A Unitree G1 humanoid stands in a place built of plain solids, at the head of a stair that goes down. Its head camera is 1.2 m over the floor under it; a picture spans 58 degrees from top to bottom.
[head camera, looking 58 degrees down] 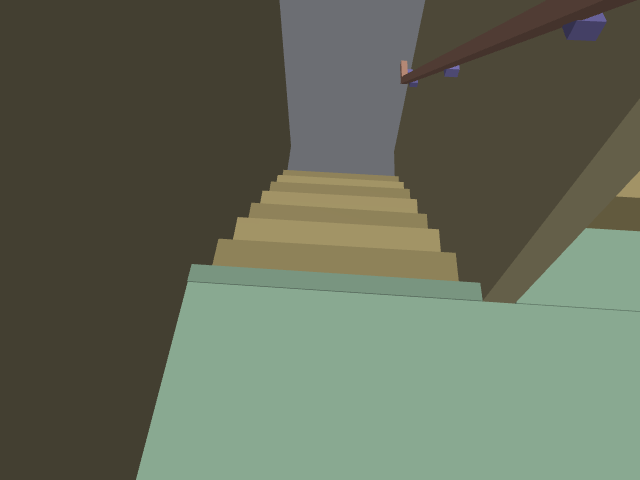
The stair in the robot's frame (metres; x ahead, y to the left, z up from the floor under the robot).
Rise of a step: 0.20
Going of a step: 0.23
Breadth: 0.90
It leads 4 degrees to the right of straight ahead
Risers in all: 8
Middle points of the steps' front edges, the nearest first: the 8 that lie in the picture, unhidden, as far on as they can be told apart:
0.63 -0.04 0.00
0.85 -0.06 -0.20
1.09 -0.08 -0.40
1.31 -0.09 -0.59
1.56 -0.11 -0.80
1.79 -0.13 -0.99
2.01 -0.15 -1.19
2.23 -0.16 -1.39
